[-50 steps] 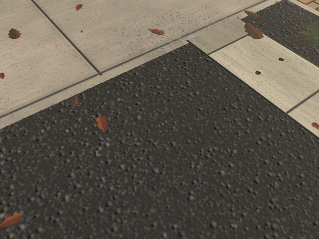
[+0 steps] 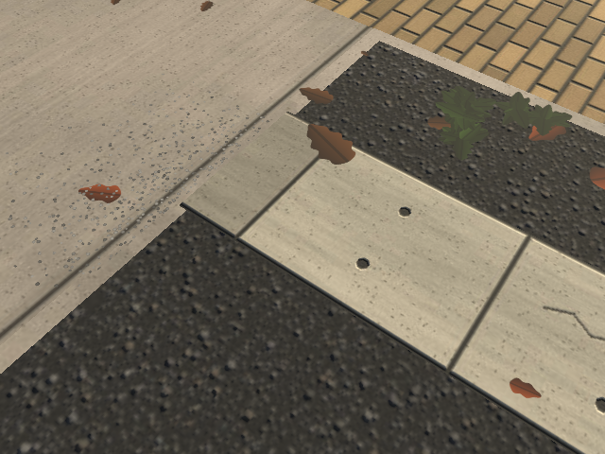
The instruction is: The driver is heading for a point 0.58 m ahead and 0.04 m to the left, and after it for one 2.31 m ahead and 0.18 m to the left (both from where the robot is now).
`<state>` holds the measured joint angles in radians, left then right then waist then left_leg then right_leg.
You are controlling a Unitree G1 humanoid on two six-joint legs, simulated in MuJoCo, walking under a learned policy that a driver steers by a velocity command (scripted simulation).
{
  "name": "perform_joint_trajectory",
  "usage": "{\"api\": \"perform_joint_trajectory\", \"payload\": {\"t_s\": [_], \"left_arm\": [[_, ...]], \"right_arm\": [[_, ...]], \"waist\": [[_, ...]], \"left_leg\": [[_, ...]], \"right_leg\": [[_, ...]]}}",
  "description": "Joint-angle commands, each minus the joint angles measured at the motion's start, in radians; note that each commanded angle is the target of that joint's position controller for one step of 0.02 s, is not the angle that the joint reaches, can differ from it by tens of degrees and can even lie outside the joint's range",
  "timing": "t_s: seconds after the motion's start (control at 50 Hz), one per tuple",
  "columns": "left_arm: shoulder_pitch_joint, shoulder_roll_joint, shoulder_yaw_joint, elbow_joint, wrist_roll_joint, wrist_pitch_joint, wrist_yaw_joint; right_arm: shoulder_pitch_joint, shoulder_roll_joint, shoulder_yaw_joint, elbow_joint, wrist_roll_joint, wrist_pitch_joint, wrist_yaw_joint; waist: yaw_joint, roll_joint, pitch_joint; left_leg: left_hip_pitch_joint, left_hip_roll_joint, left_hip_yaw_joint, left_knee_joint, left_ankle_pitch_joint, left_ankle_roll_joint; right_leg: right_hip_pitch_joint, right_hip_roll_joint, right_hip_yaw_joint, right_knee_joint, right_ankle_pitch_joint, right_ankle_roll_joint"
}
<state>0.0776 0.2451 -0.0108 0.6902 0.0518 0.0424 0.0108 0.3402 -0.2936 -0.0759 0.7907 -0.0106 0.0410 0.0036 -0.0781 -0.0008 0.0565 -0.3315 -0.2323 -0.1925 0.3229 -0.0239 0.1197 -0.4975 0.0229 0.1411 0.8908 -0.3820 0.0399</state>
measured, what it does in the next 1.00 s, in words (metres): walks ahead: right foot, then left foot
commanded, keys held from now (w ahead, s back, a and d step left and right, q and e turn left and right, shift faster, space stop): w+q+shift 0.30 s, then w+e+shift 0.70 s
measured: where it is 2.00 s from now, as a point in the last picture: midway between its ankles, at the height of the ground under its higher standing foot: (224, 132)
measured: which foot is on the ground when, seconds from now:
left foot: down 0.00-0.08, up 0.10-0.46, down 0.48-0.94, up 0.96-1.00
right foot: up 0.00-0.08, down 0.10-0.50, up 0.52-0.92, down 0.94-1.00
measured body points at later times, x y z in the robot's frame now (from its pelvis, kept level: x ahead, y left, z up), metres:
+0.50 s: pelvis +0.19 +0.11 -0.02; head +0.22 +0.12 +0.43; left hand +0.03 +0.35 -0.14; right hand +0.52 +0.00 -0.08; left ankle +0.22 +0.26 -0.74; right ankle +0.05 -0.13 -0.73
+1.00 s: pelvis +0.60 +0.24 -0.05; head +0.62 +0.23 +0.40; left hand +0.71 +0.52 -0.15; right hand +0.68 -0.02 -0.18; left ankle +0.34 +0.35 -0.59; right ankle +0.68 +0.23 -0.74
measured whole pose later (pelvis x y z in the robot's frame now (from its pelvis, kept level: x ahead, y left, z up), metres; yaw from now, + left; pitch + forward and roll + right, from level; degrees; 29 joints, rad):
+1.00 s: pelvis +0.60 +0.24 -0.05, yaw -1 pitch +0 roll +0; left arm 0.22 0.31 0.07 0.76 0.01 0.00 -0.03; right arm 0.30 -0.24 -0.02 0.81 -0.04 -0.06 -0.01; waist 0.04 0.00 0.04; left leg -0.12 0.03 0.05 1.39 -0.36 -0.02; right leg -0.53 0.15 -0.13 0.81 -0.31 -0.23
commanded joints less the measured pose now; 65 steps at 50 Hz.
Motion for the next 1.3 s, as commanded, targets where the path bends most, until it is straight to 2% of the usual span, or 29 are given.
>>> {"api": "perform_joint_trajectory", "payload": {"t_s": [0.02, 0.06, 0.08, 0.1, 0.12, 0.14, 0.22, 0.32, 0.42, 0.46, 0.48, 0.5, 0.52, 0.54, 0.58, 0.6, 0.7, 0.8, 0.84, 0.9, 0.92, 0.94, 0.96, 0.98, 1.02, 1.06, 1.14, 1.24, 1.3], "left_arm": [[0.136, 0.132, 0.042, -0.009, -0.017, -0.039, 0.009], [0.341, 0.17, 0.06, 0.052, -0.039, -0.062, 0.033], [0.395, 0.206, 0.076, 0.074, -0.051, -0.071, 0.06], [0.196, 0.201, 0.069, 0.013, -0.069, -0.079, 0.074], [0.042, 0.235, 0.073, -0.071, -0.028, -0.076, 0.08], [0.002, 0.222, 0.08, -0.068, -0.013, -0.085, 0.075], [0.11, 0.224, 0.078, -0.048, -0.015, -0.127, 0.033], [0.343, 0.235, 0.094, 0.032, -0.001, -0.141, -0.001], [0.358, 0.248, 0.096, 0.078, -0.016, -0.134, -0.008], [0.382, 0.273, 0.099, 0.119, -0.032, -0.126, -0.016], [0.355, 0.276, 0.097, 0.126, -0.042, -0.128, -0.019], [0.321, 0.233, 0.082, 0.098, -0.047, -0.14, -0.027], [0.275, 0.063, 0.05, -0.001, -0.062, -0.155, -0.044], [0.152, 0.153, 0.075, -0.004, -0.065, -0.154, -0.028], [0.194, 0.135, 0.077, 0.024, -0.061, -0.145, -0.036], [0.235, 0.12, 0.079, 0.051, -0.047, -0.127, -0.047], [0.176, 0.053, 0.071, 0.053, -0.037, -0.059, -0.079], [0.043, 0.049, 0.047, -0.008, -0.04, -0.059, -0.099], [0.022, 0.054, 0.041, -0.035, -0.039, -0.061, -0.101], [0.42, 0.171, 0.088, 0.073, -0.047, -0.055, -0.075], [0.593, 0.222, 0.119, 0.132, -0.047, -0.056, -0.056], [0.505, 0.26, 0.145, 0.132, -0.073, -0.044, -0.034], [0.372, 0.366, 0.154, 0.082, -0.031, -0.033, -0.033], [0.363, 0.354, 0.164, 0.043, -0.039, -0.034, -0.028], [0.349, 0.234, 0.136, 0.085, -0.035, -0.054, -0.01], [0.282, 0.206, 0.119, 0.074, -0.038, -0.087, -0.003], [0.28, 0.21, 0.115, 0.061, -0.047, -0.123, -0.012], [0.345, 0.239, 0.136, 0.077, -0.059, -0.124, -0.029], [0.345, 0.259, 0.14, 0.088, -0.052, -0.127, -0.016]], "right_arm": [[-0.074, -0.182, -0.062, -0.091, -0.003, -0.003, 0.004], [-0.279, -0.155, -0.063, -0.163, -0.018, 0.003, 0.015], [-0.293, -0.113, -0.058, -0.172, -0.008, 0.0, 0.014], [-0.104, -0.007, -0.033, -0.137, 0.009, -0.002, 0.003], [-0.159, -0.062, -0.029, -0.193, 0.004, -0.015, 0.02], [-0.211, -0.113, -0.029, -0.229, -0.005, -0.022, 0.043], [-0.158, -0.13, -0.018, -0.227, -0.037, -0.008, 0.089], [-0.363, -0.112, 0.007, -0.303, -0.031, -0.009, 0.105], [-0.44, -0.082, 0.035, -0.308, -0.021, -0.046, 0.117], [-0.297, -0.11, 0.021, -0.263, -0.033, -0.061, 0.09], [-0.045, -0.128, 0.004, -0.183, -0.036, -0.076, 0.073], [0.18, -0.21, -0.025, -0.133, -0.056, -0.085, 0.049], [0.269, -0.383, -0.055, -0.135, -0.061, -0.099, 0.024], [0.258, -0.348, -0.052, -0.134, -0.061, -0.104, 0.006], [0.087, -0.195, -0.009, -0.101, -0.052, -0.105, 0.008], [0.005, -0.15, 0.004, -0.109, -0.04, -0.106, 0.008], [-0.008, -0.038, 0.033, -0.047, -0.013, -0.149, 0.011], [-0.018, -0.05, 0.032, 0.001, -0.016, -0.164, -0.015], [0.017, -0.119, 0.019, 0.015, -0.012, -0.164, -0.028], [-0.072, -0.23, -0.019, -0.02, -0.03, -0.114, -0.05], [-0.104, -0.228, -0.02, -0.033, -0.028, -0.101, -0.041], [-0.144, -0.121, 0.003, -0.043, -0.025, -0.104, -0.016], [-0.016, -0.023, 0.037, -0.159, -0.019, -0.126, -0.003], [-0.071, -0.069, 0.046, -0.187, -0.03, -0.155, -0.005], [-0.157, -0.096, 0.049, -0.189, -0.036, -0.171, -0.005], [-0.145, -0.079, 0.061, -0.179, -0.067, -0.129, -0.008], [-0.307, -0.047, 0.082, -0.249, -0.055, -0.09, 0.007], [-0.442, -0.035, 0.091, -0.298, -0.014, -0.1, 0.011], [-0.332, -0.097, 0.063, -0.262, -0.02, -0.111, -0.001]], "waist": [[0.084, 0.175, -0.113], [0.212, 0.148, -0.055], [0.247, -0.024, -0.051], [0.106, -0.293, -0.108], [0.058, -0.212, -0.093], [0.025, -0.122, -0.061], [0.06, -0.049, -0.05], [0.19, -0.089, 0.047], [0.18, -0.139, 0.105], [0.095, -0.164, 0.011], [-0.047, -0.133, -0.114], [-0.169, -0.05, -0.283], [-0.158, 0.332, -0.445], [-0.194, 0.139, -0.39], [-0.034, 0.047, -0.138], [0.026, 0.103, -0.1], [0.089, 0.103, 0.047], [0.13, 0.059, 0.094], [0.151, 0.075, 0.074], [0.361, 0.127, -0.167], [0.424, 0.073, -0.242], [0.359, -0.16, -0.119], [0.14, -0.333, -0.206], [0.193, -0.152, -0.295], [0.117, 0.083, -0.057], [0.044, 0.099, 0.002], [0.066, 0.068, 0.056], [0.171, -0.034, -0.006], [0.127, -0.046, -0.095]], "left_leg": [[-0.041, 0.17, -0.304, -0.238, -0.572, -0.106], [-0.283, 0.071, -0.201, -0.187, -0.445, -0.223], [-0.422, -0.01, -0.101, 0.046, -0.532, -0.269], [-0.42, 0.018, -0.015, 0.533, -0.548, -0.154], [-0.559, 0.109, 0.053, 0.683, -0.369, -0.148], [-0.548, 0.223, 0.036, 0.788, -0.246, -0.139], [-0.561, 0.238, 0.124, 0.986, -0.15, -0.141], [-0.616, 0.301, 0.142, 0.801, -0.128, -0.136], [-0.258, 0.261, 0.296, 0.381, -0.263, -0.069], [-0.013, 0.172, 0.356, 0.301, -0.355, -0.029], [0.305, 0.143, 0.336, 0.237, -0.265, -0.016], [0.667, 0.326, 0.13, 0.231, -0.402, -0.012], [0.851, 0.677, -0.393, 0.051, -0.77, 0.01], [0.687, 0.678, -0.463, -0.047, -0.705, -0.026], [0.432, 0.594, -0.179, -0.021, -0.438, -0.047], [0.35, 0.547, -0.07, -0.049, -0.371, -0.056], [0.218, 0.469, 0.252, -0.191, -0.114, -0.077], [0.256, 0.404, 0.494, -0.244, 0.321, -0.091], [0.314, 0.455, 0.51, -0.14, 0.843, -0.1], [0.348, 0.494, 0.468, 0.385, 1.19, -0.088], [0.234, 0.463, 0.448, 0.709, 0.98, -0.076], [-0.04, 0.246, 0.432, 1.14, -0.014, -0.101], [-0.45, 0.141, 0.269, 1.433, -0.471, -0.15], [-0.532, 0.187, 0.098, 1.408, -0.408, -0.129], [-0.493, 0.286, 0.084, 1.174, -0.325, -0.124], [-0.363, 0.332, 0.089, 1.05, -0.332, -0.151], [-0.246, 0.36, 0.171, 0.686, -0.197, -0.199], [-0.117, 0.271, 0.2, 0.303, 0.12, -0.17], [0.022, 0.22, 0.203, 0.199, 0.058, -0.133]], "right_leg": [[0.282, 0.09, -0.112, -0.257, -0.008, -0.009], [0.61, 0.125, -0.193, -0.548, 0.016, -0.043], [0.764, 0.046, -0.196, -0.676, 0.075, -0.054], [0.677, -0.308, 0.141, -0.653, -0.137, -0.065], [0.496, -0.483, 0.427, -0.77, -0.365, -0.18], [0.389, -0.492, 0.441, -0.786, -0.387, -0.22], [0.379, -0.305, 0.077, -0.753, -0.201, -0.158], [0.464, -0.3, -0.087, -0.792, -0.112, -0.15], [0.358, -0.295, -0.211, -0.857, 0.18, -0.168], [0.406, -0.291, -0.229, -0.612, 0.804, -0.183], [0.313, -0.254, -0.273, -0.33, 0.982, -0.174], [0.045, -0.189, -0.268, 0.027, 0.644, -0.162], [-0.281, -0.021, -0.138, 0.4, -0.183, -0.136], [-0.33, -0.016, 0.027, 0.525, -0.075, -0.164], [-0.328, -0.114, -0.037, 0.447, 0.112, -0.155], [-0.284, -0.137, -0.059, 0.409, 0.142, -0.135], [-0.332, -0.139, -0.118, 0.39, 0.275, -0.116], [-0.225, -0.087, -0.271, 0.044, 0.414, -0.183], [-0.086, -0.028, -0.347, -0.065, 0.408, -0.225], [0.341, 0.075, -0.329, -0.067, 0.243, -0.276], [0.58, 0.09, -0.256, -0.175, 0.203, -0.298], [0.622, 0.04, -0.093, -0.273, 0.118, -0.334], [0.825, -0.185, 0.482, -0.398, 0.141, -0.523], [0.854, -0.258, 0.715, -0.603, -0.085, -0.561], [0.544, -0.22, 0.611, -0.679, -0.084, -0.447], [0.299, -0.128, 0.42, -0.669, 0.082, -0.412], [0.07, -0.016, 0.247, -0.733, 0.225, -0.386], [0.241, -0.01, 0.24, -0.673, 0.556, -0.29], [0.422, -0.049, 0.24, -0.524, 0.846, -0.238]]}}
Velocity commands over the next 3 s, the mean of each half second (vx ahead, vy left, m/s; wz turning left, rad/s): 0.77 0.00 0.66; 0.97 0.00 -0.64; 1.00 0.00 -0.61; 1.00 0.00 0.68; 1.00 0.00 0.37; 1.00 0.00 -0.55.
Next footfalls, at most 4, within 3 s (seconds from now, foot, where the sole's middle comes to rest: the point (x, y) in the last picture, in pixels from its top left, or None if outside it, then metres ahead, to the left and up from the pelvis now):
0.10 right None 0.09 -0.13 -0.77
0.48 left None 0.25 0.28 -0.78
0.94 right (183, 348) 0.72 0.24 -0.77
1.36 left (155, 209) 1.15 0.34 -0.77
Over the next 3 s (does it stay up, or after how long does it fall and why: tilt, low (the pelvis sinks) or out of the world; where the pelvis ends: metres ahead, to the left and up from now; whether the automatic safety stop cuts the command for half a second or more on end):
stays up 2.45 0.27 -0.01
